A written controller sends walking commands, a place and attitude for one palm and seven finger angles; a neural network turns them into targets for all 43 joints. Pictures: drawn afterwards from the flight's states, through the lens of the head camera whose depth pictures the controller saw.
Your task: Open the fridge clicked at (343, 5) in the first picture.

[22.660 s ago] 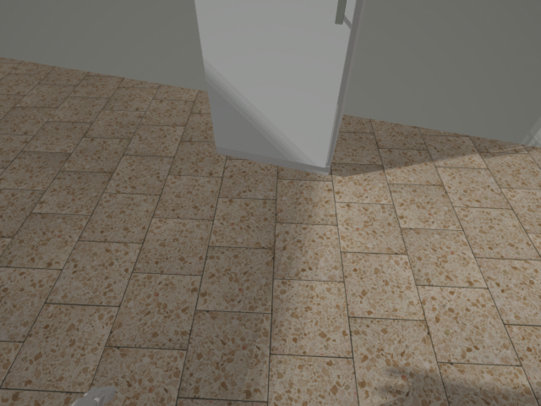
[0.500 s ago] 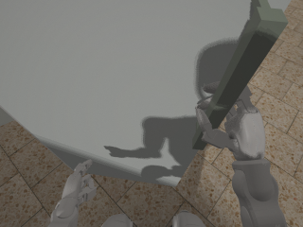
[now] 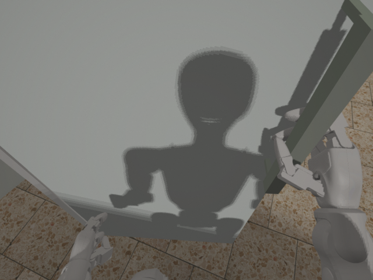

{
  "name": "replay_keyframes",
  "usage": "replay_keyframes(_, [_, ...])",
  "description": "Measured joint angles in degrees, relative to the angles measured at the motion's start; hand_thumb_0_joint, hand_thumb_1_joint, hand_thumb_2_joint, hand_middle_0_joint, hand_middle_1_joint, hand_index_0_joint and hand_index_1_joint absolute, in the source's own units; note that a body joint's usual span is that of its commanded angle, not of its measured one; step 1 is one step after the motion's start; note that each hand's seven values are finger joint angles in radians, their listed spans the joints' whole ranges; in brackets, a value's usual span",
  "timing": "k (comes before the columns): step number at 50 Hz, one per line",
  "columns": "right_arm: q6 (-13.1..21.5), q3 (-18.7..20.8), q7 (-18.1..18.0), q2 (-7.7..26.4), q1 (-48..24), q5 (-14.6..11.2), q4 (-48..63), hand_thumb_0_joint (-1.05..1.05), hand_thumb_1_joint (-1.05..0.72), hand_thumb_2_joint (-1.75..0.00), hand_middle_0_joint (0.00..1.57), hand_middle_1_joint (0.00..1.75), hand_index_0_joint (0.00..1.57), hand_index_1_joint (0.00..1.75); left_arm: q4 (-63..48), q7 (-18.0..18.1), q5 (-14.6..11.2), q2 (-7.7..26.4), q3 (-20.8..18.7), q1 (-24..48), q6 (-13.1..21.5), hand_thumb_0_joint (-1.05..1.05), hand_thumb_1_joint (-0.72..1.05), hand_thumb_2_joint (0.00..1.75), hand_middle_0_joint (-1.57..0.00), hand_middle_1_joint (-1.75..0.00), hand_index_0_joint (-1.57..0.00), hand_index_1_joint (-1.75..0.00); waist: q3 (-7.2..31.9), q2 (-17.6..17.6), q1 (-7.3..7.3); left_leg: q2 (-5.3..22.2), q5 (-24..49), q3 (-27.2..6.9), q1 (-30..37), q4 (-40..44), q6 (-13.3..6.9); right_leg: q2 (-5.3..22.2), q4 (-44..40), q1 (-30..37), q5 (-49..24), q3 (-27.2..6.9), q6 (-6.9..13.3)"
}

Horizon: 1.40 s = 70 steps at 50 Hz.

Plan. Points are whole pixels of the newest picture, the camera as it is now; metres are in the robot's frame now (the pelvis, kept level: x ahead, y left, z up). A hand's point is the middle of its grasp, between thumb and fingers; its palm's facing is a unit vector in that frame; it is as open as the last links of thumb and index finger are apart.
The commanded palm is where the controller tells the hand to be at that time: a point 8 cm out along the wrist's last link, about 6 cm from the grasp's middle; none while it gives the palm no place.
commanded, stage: walk backward, drawing the door open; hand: right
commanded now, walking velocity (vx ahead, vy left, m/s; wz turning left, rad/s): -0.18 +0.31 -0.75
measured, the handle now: (299, 125) +0.32 -0.13 +0.22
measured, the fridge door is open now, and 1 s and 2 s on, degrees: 59 71 74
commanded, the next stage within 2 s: stop walking and hold the door back in 0.24 s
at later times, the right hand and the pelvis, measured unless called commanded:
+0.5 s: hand out of the picture +0.12 -0.07 +0.19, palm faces +0.42 +0.90 -0.14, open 6.5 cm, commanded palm +0.11 -0.12 +0.19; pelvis -0.09 +0.15 +0.01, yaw -20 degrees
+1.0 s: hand (279, 244) +0.16 -0.08 +0.20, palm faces +0.35 +0.93 -0.11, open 6.1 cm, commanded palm +0.11 -0.13 +0.19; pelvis -0.17 +0.14 +0.01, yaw -24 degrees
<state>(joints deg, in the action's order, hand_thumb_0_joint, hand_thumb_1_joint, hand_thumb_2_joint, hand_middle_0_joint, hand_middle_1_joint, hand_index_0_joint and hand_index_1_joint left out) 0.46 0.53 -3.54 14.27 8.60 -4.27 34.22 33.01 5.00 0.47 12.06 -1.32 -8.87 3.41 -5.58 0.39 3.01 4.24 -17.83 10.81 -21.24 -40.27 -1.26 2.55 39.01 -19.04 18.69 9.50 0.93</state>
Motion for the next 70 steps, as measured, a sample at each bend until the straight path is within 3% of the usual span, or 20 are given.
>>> replay_keyframes(2, [1.5, 0.4, 0.3, 0.9, -1.4, 0.1, -0.5, -0.05, -0.57, -0.81, 0.46, 1.4, 0.25, 1.36, 0.6, 0.0, 0.5, -1.1, -0.3, 1.2, 0.3, 0.01, 0.9, 0.9, -0.2, -0.3, -0.2, -0.3, -1.9, 2.0, -0.76, -1.8, -6.0, -5.1, -3.4, -8.9, 1.8, -0.2, 1.1, -0.5, -1.5, -0.8, 2.7])
replay_keyframes(6, [2.2, 0.8, 0.8, 0.9, -1.2, 1.2, -2.2, -0.05, -0.57, -0.81, 0.46, 1.4, 0.26, 1.36, 1.9, -1.2, 1.0, -2.7, 0.7, 1.6, 0.9, 0.01, 0.9, 0.9, -0.2, -0.3, -0.2, -0.3, -3.6, 0.8, -1.25, -5.5, -5.8, -10.4, -6.0, -17.0, 3.7, 1.9, -3.5, 0.2, -4.6, -6.3, -0.3])
replay_keyframes(12, [0.5, 1.9, -0.5, 0.6, 1.6, 0.1, -3.2, -0.02, -0.6, -0.82, 0.46, 1.4, 0.26, 1.35, 1.1, -2.5, -0.5, -3.1, 1.6, 0.3, 1.1, 0.01, 0.9, 0.9, -0.2, -0.3, -0.21, -0.3, -1.1, -3.7, -3.59, -4.7, -3.6, -11.1, 4.2, 3.9, 3.6, 5.7, -9.2, -1.5, -10.5, -13.3, -3.8])
replay_keyframes(15, [0.2, 5.0, -2.0, 1.6, 2.8, -0.4, -2.0, -0.04, -0.6, -0.83, 0.46, 1.4, 0.24, 1.34, 1.1, -2.6, -0.8, -3.5, 2.1, 1.6, 1.0, 0.01, 0.9, 0.9, -0.2, -0.3, -0.21, -0.3, 0.6, -1.9, -4.13, -2.8, 3.8, -10.9, 6.8, 12.2, 2.8, 4.3, -0.3, -7.5, -0.9, -14.2, -3.8])
replay_keyframes(18, [0.1, 5.2, -2.1, 0.7, 4.1, -0.2, -1.8, -0.03, -0.61, -0.84, 0.46, 1.4, 0.25, 1.34, 2.7, -2.0, -0.7, -2.0, 0.9, 2.9, 0.1, 0.01, 0.9, 0.9, -0.2, -0.3, -0.21, -0.3, 0.1, -2.2, -2.74, -1.6, 3.9, -7.7, 5.8, 8.6, 3.3, 1.5, 19.6, -13.1, 9.0, -11.6, -3.3])
replay_keyframes(20, [1.0, 4.1, -1.8, 0.6, 4.5, -0.1, -2.7, -0.03, -0.6, -0.84, 0.46, 1.4, 0.26, 1.35, 3.2, -1.0, -0.8, -1.1, 0.4, 2.1, -0.3, 0.01, 0.9, 0.9, -0.2, -0.3, -0.21, -0.3, 0.6, -1.1, -2.82, -0.1, 3.4, -6.2, 6.0, 8.4, 3.0, -0.3, 26.0, -13.2, 11.3, -7.9, -3.4])
replay_keyframes(23, [2.4, 1.2, -1.8, 0.4, 1.5, 0.3, -6.9, -0.03, -0.59, -0.84, 0.46, 1.4, 0.3, 1.36, 3.7, 0.2, -0.8, 0.5, 0.5, 0.7, -1.0, 0.01, 0.9, 0.9, -0.2, -0.3, -0.2, -0.3, 2.4, 0.4, -3.56, 2.1, 3.9, -3.9, 5.7, 8.6, 3.0, -2.1, 22.2, -9.0, 11.3, -4.3, -2.6])
replay_keyframes(29, [3.0, -4.4, -2.7, -1.5, -12.8, 1.0, -20.2, -0.03, -0.57, -0.86, 0.46, 1.4, 0.36, 1.38, 3.5, 0.8, -1.1, 3.1, 1.1, 0.8, -2.5, 0.01, 0.9, 0.9, -0.2, -0.3, -0.2, -0.3, 4.7, 0.9, -4.69, 3.9, 4.0, -0.8, 2.2, 4.9, 3.5, -2.7, -4.7, 4.6, 0.5, -4.3, 0.7])
replay_keyframes(31, [3.3, -5.0, -3.5, -1.6, -17.9, 0.8, -25.6, -0.02, -0.58, -0.86, 0.46, 1.4, 0.37, 1.38, 3.4, 0.6, -1.5, 2.3, 1.4, 2.2, -3.1, 0.01, 0.9, 0.9, -0.2, -0.3, -0.2, -0.3, 3.1, 1.5, -5.21, 2.8, 0.2, -3.9, 1.5, 2.0, 3.5, -3.2, -3.4, 4.3, -1.0, -3.8, 2.4])
replay_keyframes(34, [2.9, -5.2, -4.1, -1.6, -23.9, 0.8, -34.1, -0.02, -0.59, -0.86, 0.46, 1.4, 0.37, 1.39, 3.4, 0.2, -1.9, 0.6, 2.3, 2.7, -3.0, 0.01, 0.9, 0.9, -0.2, -0.3, -0.2, -0.3, 3.0, -0.6, -4.05, -1.2, -5.1, -7.2, 0.5, -4.6, 2.7, -2.6, -3.8, 3.6, -2.1, -5.4, 3.1])
replay_keyframes(36, [1.9, -5.3, -3.9, -1.7, -27.7, 0.7, -39.1, -0.03, -0.59, -0.84, 0.46, 1.4, 0.36, 1.39, 3.4, -0.2, -2.2, -0.5, 3.2, 2.0, -3.1, 0.01, 0.9, 0.9, -0.2, -0.3, -0.2, -0.3, 3.5, -1.9, -3.91, -2.8, -5.2, -7.3, 2.6, -0.7, 2.4, -2.2, -4.2, 3.0, -3.0, -6.4, 2.9])
replay_keyframes(39, [1.4, -4.3, -3.2, -2.0, -32.2, 0.6, -44.5, -0.03, -0.6, -0.82, 0.46, 1.4, 0.36, 1.39, 3.8, -0.8, -2.0, -1.9, 4.4, 1.2, -3.5, 0.01, 0.9, 0.9, -0.2, -0.3, -0.2, -0.3, 4.2, -2.4, -3.99, -3.4, -1.0, -7.8, 5.4, 7.9, 1.2, -2.2, -0.7, 0.0, 0.6, -6.5, 2.2])
replay_keyframes(43, [1.9, -2.9, -2.5, -3.4, -35.2, 0.9, -48.3, -0.03, -0.62, -0.8, 0.46, 1.4, 0.36, 1.4, 6.5, -0.7, -1.6, -2.2, 4.4, 0.4, -3.7, 0.01, 0.9, 0.9, -0.2, -0.3, -0.21, -0.3, 3.2, -2.4, -3.35, -2.5, 5.5, -8.3, 4.7, 8.3, 1.4, -3.2, 9.5, -3.7, 6.3, -7.8, 0.2])
replay_keyframes(46, [3.1, -2.7, -1.6, -3.9, -36.9, 1.2, -50.7, -0.03, -0.62, -0.8, 0.46, 1.4, 0.37, 1.4, 8.3, -0.1, -1.4, -1.4, 4.0, -0.9, -3.8, 0.01, 0.9, 0.9, -0.2, -0.3, -0.21, -0.3, 3.2, -1.4, -2.67, -1.2, 5.8, -9.3, 4.4, 9.3, 2.1, -2.6, 7.9, -3.1, 6.4, -6.8, 0.0])
replay_keyframes(49, [3.9, -2.4, -1.0, -4.4, -37.7, 0.9, -51.5, -0.02, -0.61, -0.79, 0.45, 1.4, 0.38, 1.4, 8.7, 0.4, -1.3, 0.2, 3.1, -2.5, -3.6, 0.01, 0.9, 0.9, -0.2, -0.3, -0.21, -0.3, 3.2, -0.9, -0.79, 0.0, 5.1, -9.9, 3.8, 8.0, 3.2, -1.7, -3.8, 1.7, 0.4, -5.0, 0.5])
replay_keyframes(51, [4.5, -2.0, -1.0, -4.5, -37.3, 0.4, -50.8, -0.02, -0.61, -0.79, 0.45, 1.4, 0.38, 1.4, 8.5, 0.5, -1.4, 1.0, 2.1, -3.0, -3.6, 0.01, 0.9, 0.9, -0.2, -0.3, -0.21, -0.3, 2.4, -0.8, -0.27, 0.1, 0.8, -11.3, 3.1, 5.1, 2.4, -1.8, -4.1, 2.3, -4.3, -3.5, 1.8])
replay_keyframes(55, [5.4, -2.1, -1.6, -4.7, -34.6, -0.1, -48.8, -0.01, -0.63, -0.8, 0.45, 1.4, 0.37, 1.4, 8.1, 0.1, -1.8, 0.7, 1.8, -4.6, -3.6, 0.01, 0.9, 0.9, -0.2, -0.3, -0.2, -0.3, 2.4, -1.6, -0.15, -2.7, -3.9, -10.5, 3.2, 2.8, 1.6, -0.6, -5.6, 3.9, -2.9, -2.0, 2.9])
replay_keyframes(59, [4.5, -1.8, -1.6, -4.2, -31.0, 0.0, -43.2, -0.01, -0.65, -0.8, 0.45, 1.4, 0.34, 1.4, 6.7, -1.0, -1.9, -0.7, 2.8, -5.1, -3.3, 0.01, 0.9, 0.9, -0.2, -0.3, -0.2, -0.3, 2.4, -0.9, -0.03, -3.7, 7.0, -9.0, 7.1, 13.0, 1.6, -0.2, -6.3, 4.4, -2.8, -1.1, 2.3])
replay_keyframes(62, [4.1, -1.3, -1.6, -3.9, -27.6, 0.0, -38.8, -0.01, -0.65, -0.8, 0.45, 1.4, 0.33, 1.4, 5.6, -1.6, -2.1, -1.6, 3.0, -3.9, -3.4, 0.01, 0.9, 0.9, -0.2, -0.3, -0.2, -0.3, 2.2, -1.5, 0.58, -4.1, 8.1, -8.9, 7.5, 14.2, 2.3, 0.3, -7.0, 4.7, -2.8, -1.1, 1.9])
replay_keyframes(70, [3.6, -3.5, -1.9, -4.3, -22.8, -0.4, -33.3, -0.01, -0.66, -0.8, 0.45, 1.4, 0.32, 1.4, 4.2, -1.0, -2.1, -2.3, 3.7, 0.2, -3.2, 0.01, 0.9, 0.9, -0.2, -0.3, -0.2, -0.3, 3.6, -1.6, -2.68, -4.6, 7.6, -8.7, 7.0, 14.9, 1.6, 0.7, -8.7, 4.6, -3.7, -1.2, 1.1])
